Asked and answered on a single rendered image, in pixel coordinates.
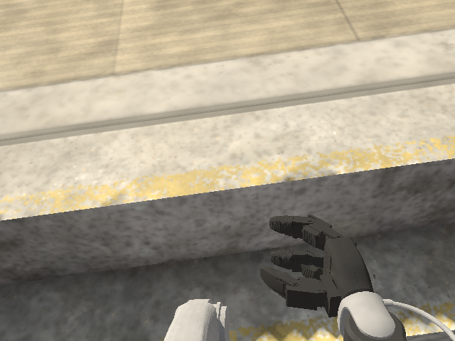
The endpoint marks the robot left thigh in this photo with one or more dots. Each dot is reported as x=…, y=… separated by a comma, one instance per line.
x=200, y=320

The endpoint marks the robot right hand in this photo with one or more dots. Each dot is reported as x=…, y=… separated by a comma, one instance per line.
x=328, y=279

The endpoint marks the robot right forearm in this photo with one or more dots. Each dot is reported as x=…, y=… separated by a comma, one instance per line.
x=362, y=316

